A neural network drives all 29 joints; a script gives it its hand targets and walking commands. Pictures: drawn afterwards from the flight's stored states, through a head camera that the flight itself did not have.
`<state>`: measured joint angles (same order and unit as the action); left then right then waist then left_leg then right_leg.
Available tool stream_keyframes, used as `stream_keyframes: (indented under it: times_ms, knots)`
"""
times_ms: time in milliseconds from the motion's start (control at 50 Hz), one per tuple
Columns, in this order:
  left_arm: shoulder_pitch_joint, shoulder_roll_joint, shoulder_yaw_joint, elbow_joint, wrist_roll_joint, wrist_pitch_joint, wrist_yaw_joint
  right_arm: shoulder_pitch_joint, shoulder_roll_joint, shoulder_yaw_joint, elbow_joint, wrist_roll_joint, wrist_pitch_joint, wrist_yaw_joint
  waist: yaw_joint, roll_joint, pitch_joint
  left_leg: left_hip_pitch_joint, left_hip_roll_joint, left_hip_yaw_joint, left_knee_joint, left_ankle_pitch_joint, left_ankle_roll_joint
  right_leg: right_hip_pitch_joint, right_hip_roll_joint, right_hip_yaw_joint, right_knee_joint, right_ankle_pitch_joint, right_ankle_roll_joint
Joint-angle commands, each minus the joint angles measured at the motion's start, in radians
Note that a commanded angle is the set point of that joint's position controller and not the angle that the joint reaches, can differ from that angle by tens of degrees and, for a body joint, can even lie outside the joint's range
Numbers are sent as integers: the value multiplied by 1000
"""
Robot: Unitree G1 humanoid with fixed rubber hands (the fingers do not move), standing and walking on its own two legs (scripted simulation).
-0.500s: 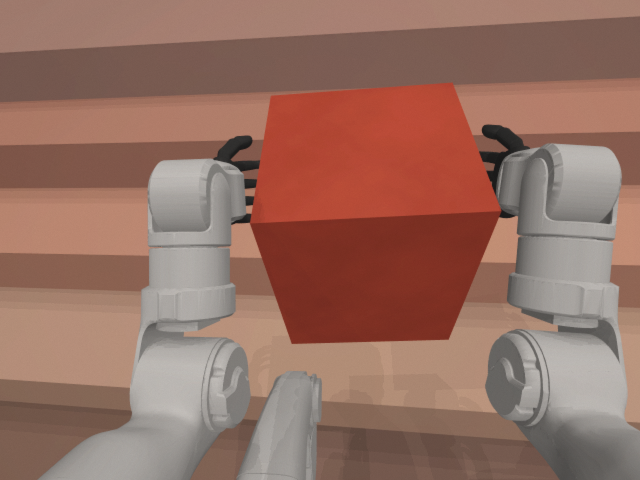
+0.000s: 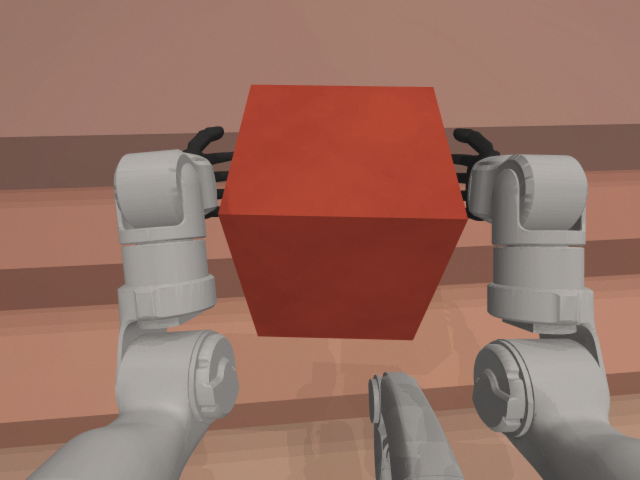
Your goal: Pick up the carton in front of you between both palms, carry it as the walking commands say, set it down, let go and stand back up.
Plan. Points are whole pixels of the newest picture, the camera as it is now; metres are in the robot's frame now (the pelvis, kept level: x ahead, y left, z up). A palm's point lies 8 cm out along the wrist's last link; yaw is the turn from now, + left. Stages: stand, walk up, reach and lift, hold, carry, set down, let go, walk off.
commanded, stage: carry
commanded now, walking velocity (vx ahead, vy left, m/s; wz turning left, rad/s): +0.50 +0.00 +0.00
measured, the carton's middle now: (338, 222) +0.41 -0.02 +0.13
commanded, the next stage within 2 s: none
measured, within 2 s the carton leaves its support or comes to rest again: neither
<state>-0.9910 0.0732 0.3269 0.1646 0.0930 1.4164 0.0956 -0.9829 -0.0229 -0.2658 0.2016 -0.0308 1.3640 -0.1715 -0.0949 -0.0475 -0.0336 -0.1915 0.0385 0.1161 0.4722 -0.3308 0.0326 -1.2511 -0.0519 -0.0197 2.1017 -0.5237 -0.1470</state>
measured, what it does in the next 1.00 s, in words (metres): climbs: right foot 0.17 m higher, then left foot 0.17 m higher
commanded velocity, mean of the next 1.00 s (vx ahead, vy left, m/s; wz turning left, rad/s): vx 0.50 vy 0.00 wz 0.00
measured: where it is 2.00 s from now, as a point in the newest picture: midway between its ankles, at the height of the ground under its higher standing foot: (290, 83)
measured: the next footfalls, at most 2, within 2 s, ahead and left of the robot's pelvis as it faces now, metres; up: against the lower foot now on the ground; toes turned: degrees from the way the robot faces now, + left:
right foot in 0.12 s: +0.29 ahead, -0.14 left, +0.17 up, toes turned -6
left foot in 0.58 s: +0.58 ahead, +0.14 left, +0.34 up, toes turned +7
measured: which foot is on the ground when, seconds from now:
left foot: down 0.00-0.16, up 0.18-0.56, down 0.58-1.00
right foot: up 0.00-0.10, down 0.12-0.62, up 0.64-1.00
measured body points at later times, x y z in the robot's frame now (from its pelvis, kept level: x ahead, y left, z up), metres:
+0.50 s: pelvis +0.31 -0.01 +0.17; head +0.32 -0.03 +0.62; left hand +0.69 +0.16 +0.38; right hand +0.72 -0.14 +0.37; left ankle +0.40 +0.11 -0.26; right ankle +0.25 -0.14 -0.57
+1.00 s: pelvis +0.61 +0.02 +0.34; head +0.62 +0.05 +0.79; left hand +1.02 +0.16 +0.55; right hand +0.99 -0.14 +0.55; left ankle +0.53 +0.13 -0.40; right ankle +0.72 -0.10 -0.11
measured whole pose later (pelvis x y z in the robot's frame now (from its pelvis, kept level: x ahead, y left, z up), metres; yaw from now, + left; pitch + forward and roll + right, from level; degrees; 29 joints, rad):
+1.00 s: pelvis +0.61 +0.02 +0.34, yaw +0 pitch +3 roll -1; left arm -1.01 0.07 0.33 0.20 0.10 1.42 0.09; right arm -0.98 -0.02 -0.27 0.20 -0.03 1.38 -0.17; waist -0.10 -0.04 -0.05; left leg -0.11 0.05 0.11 0.39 -0.33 0.02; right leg -1.28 -0.08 -0.04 1.98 -0.53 -0.15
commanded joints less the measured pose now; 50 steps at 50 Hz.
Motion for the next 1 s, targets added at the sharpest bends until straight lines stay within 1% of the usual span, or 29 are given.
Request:
stream_keyframes:
  times_ms: [0,20,40,60,100,120,140,160,180,220,260,320,340,380,420,460,500,540,560,580,600,620,640,660,740,820,900,960,980]
  knots:
    - [-726,-1003,-520,46,-385,-11,-133,-771,988,437,-60,424,25,281,51,112,-242,192,186,-214,-375,83,167,-77,-70,-110,-304,77,25]
    - [-740,-1018,-524,55,-400,-8,-133,-800,992,429,-58,421,31,284,71,186,-215,-15,140,-80,-505,250,170,217,-56,-168,-560,87,16]
    - [-757,-1043,-532,66,-418,-7,-130,-816,981,406,-32,407,40,286,116,271,-273,-156,85,80,-451,725,169,528,-2,-226,-720,192,0]
    - [-774,-1064,-535,79,-435,-9,-128,-768,976,380,14,392,47,287,121,324,-369,-101,101,85,-333,1289,181,702,73,-286,-774,322,-14]
    - [-786,-1133,-541,74,-491,-20,-132,-760,965,338,43,351,47,291,296,431,-592,117,147,94,87,1828,136,893,146,-319,-967,294,-11]
    - [-845,-1163,-551,41,-513,-33,-137,-740,974,319,62,325,45,290,324,277,-688,141,77,85,396,1656,78,1065,173,-260,-1253,406,-16]
    - [-858,-1212,-568,20,-548,-45,-150,-726,962,301,69,289,34,288,287,179,-683,-5,15,-36,628,1059,39,1215,106,-23,-1522,544,-15]
    - [-844,-1232,-581,22,-567,-68,-165,-661,981,297,87,270,23,283,246,-181,-786,-432,-175,-138,1240,217,-45,1475,-253,679,-1612,1115,-261]
    - [-877,-1265,-587,-17,-587,-83,-176,-681,943,271,94,237,10,280,229,-86,-868,-471,-147,-331,1521,172,-1,1485,-262,705,-1537,1161,-288]
    - [-996,-1296,-602,-159,-621,-110,-194,-740,986,291,15,245,3,274,200,14,-661,-680,-73,-294,1542,139,61,1347,-229,615,-1543,513,-189]
    - [-1029,-1311,-627,-215,-645,-112,-202,-792,958,317,-60,246,0,253,147,-6,-522,-743,-1,-296,1443,125,90,1245,-201,469,-1597,197,-106]
    - [-955,-1268,-631,-206,-628,-91,-202,-757,946,380,-102,272,3,233,164,77,-458,-803,24,-179,1244,42,93,1256,-224,354,-1663,250,-97]
    - [-918,-1247,-622,-186,-609,-79,-199,-731,946,387,-95,278,8,230,181,38,-477,-835,7,-91,1327,65,109,1293,-226,316,-1692,422,-124]
    - [-818,-1175,-581,-122,-559,-58,-193,-708,961,421,-45,285,26,230,256,-71,-441,-1237,16,-155,1716,-225,123,1547,-323,428,-1727,550,-177]
    - [-772,-1123,-558,-59,-521,-42,-192,-674,953,427,25,291,39,228,268,-4,-372,-1539,42,-200,1835,-372,131,1723,-352,401,-1743,438,-143]
    - [-779,-1083,-518,-31,-496,-33,-202,-686,945,420,64,296,43,223,205,11,-272,-1408,84,-97,1529,-272,110,1507,-243,233,-1854,225,-39]
    - [-803,-1075,-495,-2,-499,-23,-215,-722,958,431,82,314,43,216,139,-81,-236,-814,89,53,1027,-151,100,1025,-124,-17,-2118,419,-46]
    - [-797,-1073,-447,68,-472,-11,-219,-762,1008,419,104,346,41,209,57,-241,-386,-323,-43,173,844,122,125,923,-97,-176,-1960,1408,-57]
    - [-771,-1073,-429,82,-461,-11,-221,-744,1030,423,104,360,39,207,-48,-332,-526,-202,-100,209,809,143,140,1028,-125,-201,-1753,1807,-37]
    - [-752,-1069,-415,95,-436,-15,-220,-772,1064,434,83,384,32,210,-125,-329,-606,-99,-143,214,635,104,116,1113,-136,-200,-1488,1926,-13]
    - [-764,-1070,-397,96,-404,-20,-215,-819,1099,452,58,406,18,216,-145,-156,-690,83,-142,71,351,199,135,1109,-64,-148,-1153,1688,46]
    - [-712,-1063,-389,107,-364,-29,-208,-840,1166,477,21,463,4,228,-82,-60,-628,185,-45,-224,64,457,134,922,3,-49,-919,818,101]
    - [-629,-1049,-343,150,-331,-42,-204,-820,1164,490,-6,484,-24,243,-30,331,-790,393,300,-859,-17,1000,383,610,222,119,-281,362,168]
    - [-662,-1010,-339,124,-291,-49,-190,-888,1218,501,-42,513,-32,257,-15,198,-850,405,280,-838,84,890,384,565,177,258,-69,351,130]
    - [-769,-1040,-408,-26,-324,-51,-166,-1029,1257,558,-258,581,-59,283,45,114,-523,205,204,-590,44,-8,204,316,32,201,-186,340,18]
    - [-698,-1016,-488,-71,-339,-48,-143,-934,1205,571,-254,557,-31,273,33,12,-469,278,242,-420,-28,316,220,227,5,45,-418,286,13]
    - [-643,-1012,-510,22,-348,-13,-145,-766,1067,504,-126,466,11,262,-80,123,-400,685,348,-493,-106,318,285,-436,-10,74,169,-138,-14]
    - [-675,-989,-497,72,-351,-9,-142,-792,1021,466,-76,439,23,281,7,97,-256,414,220,-301,-264,27,170,-310,-67,-47,-162,-23,11]
    - [-693,-998,-497,88,-361,-4,-139,-799,1012,451,-65,439,28,286,40,103,-229,165,184,-206,-444,172,186,11,-77,-126,-443,25,10]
